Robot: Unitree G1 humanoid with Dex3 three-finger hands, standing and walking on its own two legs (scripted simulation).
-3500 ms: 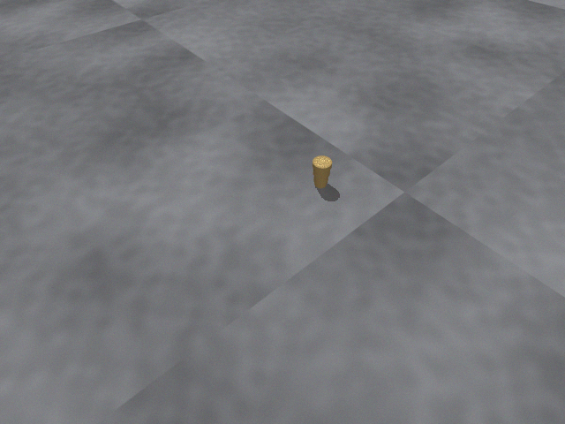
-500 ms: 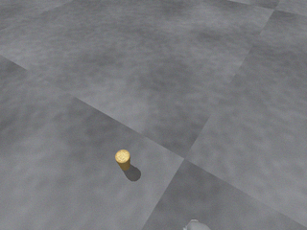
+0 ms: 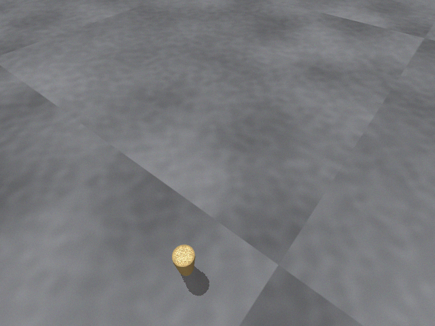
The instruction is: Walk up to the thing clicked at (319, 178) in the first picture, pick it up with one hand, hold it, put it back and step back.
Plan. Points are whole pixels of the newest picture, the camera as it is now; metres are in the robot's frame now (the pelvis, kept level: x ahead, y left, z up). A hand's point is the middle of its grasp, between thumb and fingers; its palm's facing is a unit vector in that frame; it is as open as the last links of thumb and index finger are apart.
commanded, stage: walk up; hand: left
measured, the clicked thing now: (184, 262) +0.50 +0.19 -0.68
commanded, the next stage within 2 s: stand in 1.48 s
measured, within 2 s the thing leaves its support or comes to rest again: neither
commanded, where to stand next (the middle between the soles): +0.13 -0.02 m, yaw -1 degrees
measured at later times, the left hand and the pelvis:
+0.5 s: hand (104, 324) +0.16 +0.25 -0.14, palm faces -0.06 -0.93 -0.36, open 7.4 cm; pelvis +0.06 +0.00 +0.01, yaw -2 degrees
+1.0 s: hand (111, 319) +0.17 +0.24 -0.13, palm faces -0.06 -0.94 -0.32, open 7.4 cm; pelvis +0.07 -0.01 +0.03, yaw -3 degrees
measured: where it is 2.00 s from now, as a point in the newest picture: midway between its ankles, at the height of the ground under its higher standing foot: outside the picture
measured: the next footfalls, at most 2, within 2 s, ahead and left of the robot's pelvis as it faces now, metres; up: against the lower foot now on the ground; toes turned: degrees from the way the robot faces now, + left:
right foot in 0.22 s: +0.11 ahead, -0.14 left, +0.00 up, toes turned -3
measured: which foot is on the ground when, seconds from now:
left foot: down 0.00-1.00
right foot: up 0.00-0.20, down 0.22-1.00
